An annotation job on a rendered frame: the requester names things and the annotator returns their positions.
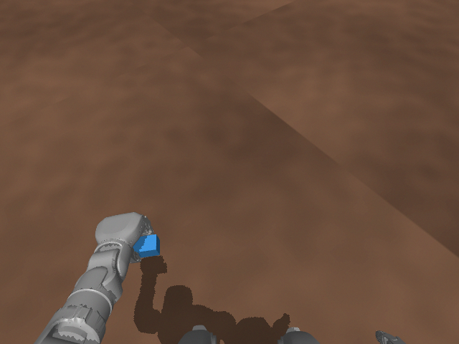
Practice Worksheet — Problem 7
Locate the left robot arm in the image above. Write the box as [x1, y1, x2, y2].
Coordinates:
[34, 239, 131, 344]

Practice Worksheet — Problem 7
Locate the right robot hand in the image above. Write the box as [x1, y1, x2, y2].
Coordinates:
[375, 330, 406, 344]

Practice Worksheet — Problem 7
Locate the small box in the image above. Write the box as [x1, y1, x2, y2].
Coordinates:
[133, 234, 160, 258]

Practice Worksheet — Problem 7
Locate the left robot hand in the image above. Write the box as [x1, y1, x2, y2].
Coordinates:
[95, 212, 154, 263]

